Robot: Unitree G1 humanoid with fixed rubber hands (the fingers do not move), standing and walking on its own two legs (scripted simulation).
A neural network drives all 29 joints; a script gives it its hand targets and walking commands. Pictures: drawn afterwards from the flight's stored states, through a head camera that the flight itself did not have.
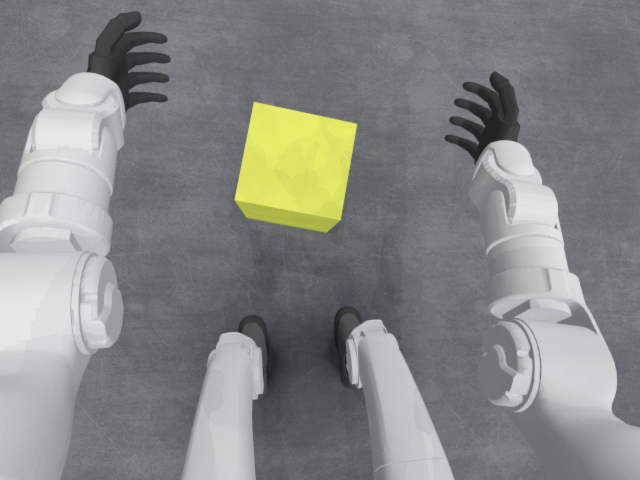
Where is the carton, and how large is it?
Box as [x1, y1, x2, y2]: [235, 102, 356, 232]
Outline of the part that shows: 254,102 235,195 235,201 246,217 326,232 340,219 356,124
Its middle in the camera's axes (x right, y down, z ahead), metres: -0.06 -0.15 +0.88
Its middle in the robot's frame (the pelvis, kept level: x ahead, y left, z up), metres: +0.56 -0.03 -0.54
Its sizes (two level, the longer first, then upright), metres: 0.210 0.200 0.250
